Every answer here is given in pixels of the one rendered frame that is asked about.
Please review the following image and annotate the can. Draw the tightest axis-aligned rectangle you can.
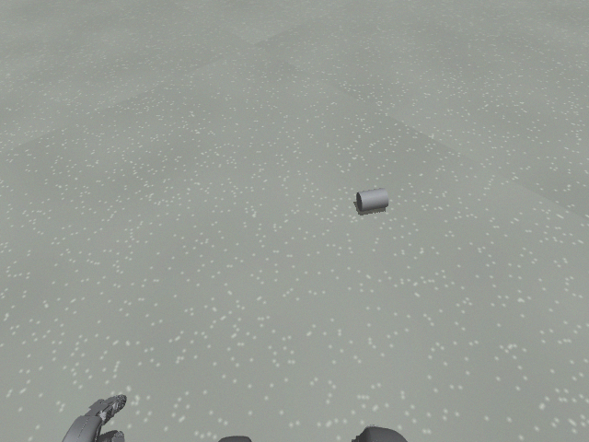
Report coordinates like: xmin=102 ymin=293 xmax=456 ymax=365
xmin=356 ymin=188 xmax=388 ymax=212

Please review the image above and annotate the left robot hand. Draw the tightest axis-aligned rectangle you can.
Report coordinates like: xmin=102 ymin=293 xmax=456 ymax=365
xmin=62 ymin=395 xmax=127 ymax=442

